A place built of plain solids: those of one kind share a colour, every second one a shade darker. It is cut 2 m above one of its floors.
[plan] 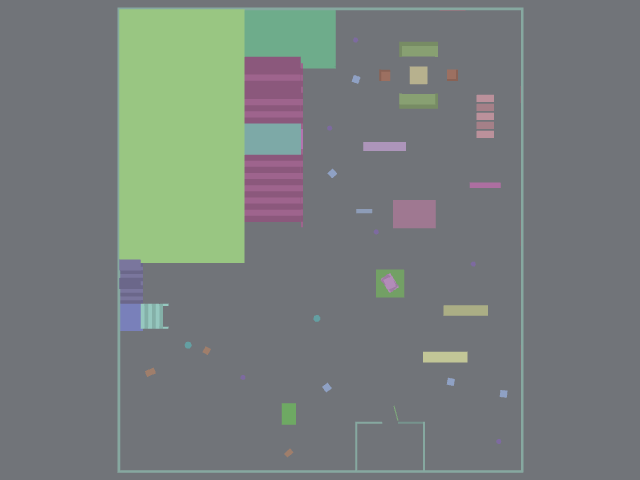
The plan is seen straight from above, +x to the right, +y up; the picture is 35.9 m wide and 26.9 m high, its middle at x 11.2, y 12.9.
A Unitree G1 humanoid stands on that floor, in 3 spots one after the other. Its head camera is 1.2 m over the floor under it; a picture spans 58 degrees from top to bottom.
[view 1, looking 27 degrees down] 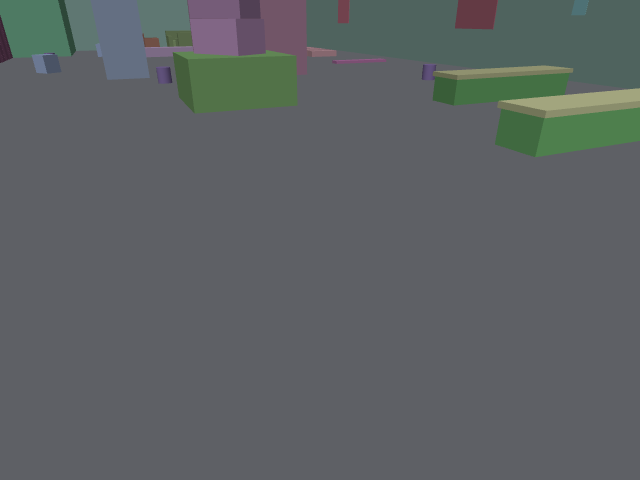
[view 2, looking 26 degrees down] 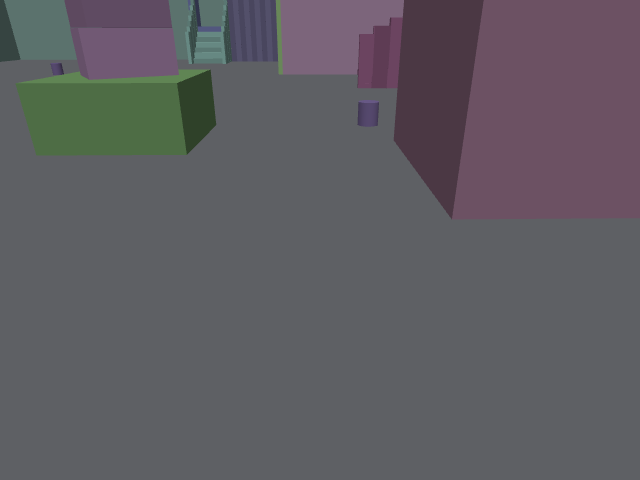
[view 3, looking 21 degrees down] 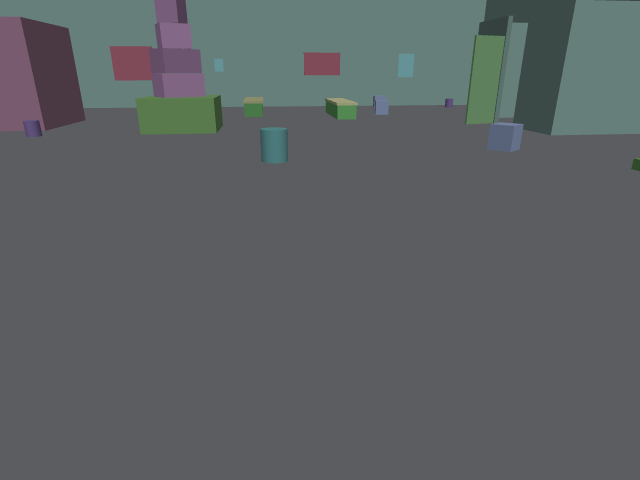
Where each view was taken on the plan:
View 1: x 13.40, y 3.15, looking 66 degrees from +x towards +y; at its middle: ground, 2.64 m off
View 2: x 20.46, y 12.58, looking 179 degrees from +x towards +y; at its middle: ground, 2.74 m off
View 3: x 4.61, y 8.62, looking -7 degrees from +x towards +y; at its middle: ground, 3.35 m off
